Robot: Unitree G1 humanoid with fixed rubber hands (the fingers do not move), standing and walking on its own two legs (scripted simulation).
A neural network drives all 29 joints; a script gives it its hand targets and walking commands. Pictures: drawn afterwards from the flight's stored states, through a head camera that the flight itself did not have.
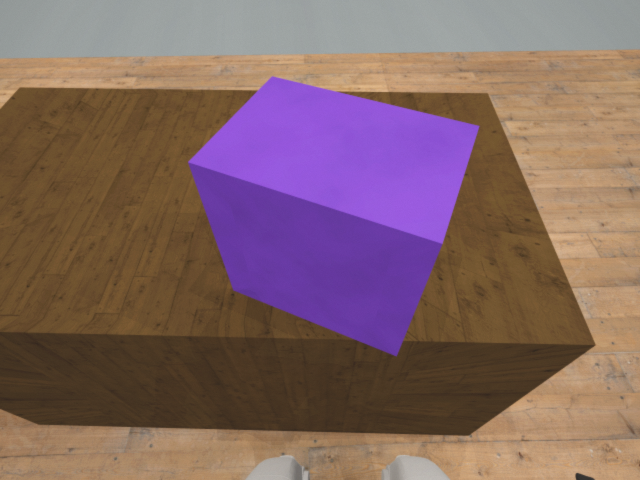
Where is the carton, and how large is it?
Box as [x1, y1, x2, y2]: [188, 76, 478, 355]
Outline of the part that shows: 272,76 188,162 232,287 234,290 396,355 441,246 478,126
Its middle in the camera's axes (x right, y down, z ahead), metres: +0.02 -0.03 +0.56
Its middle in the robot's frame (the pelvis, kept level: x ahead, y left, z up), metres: +0.45 +0.01 +0.05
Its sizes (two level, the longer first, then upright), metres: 0.286 0.198 0.278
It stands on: a pedestal, 0.65 m high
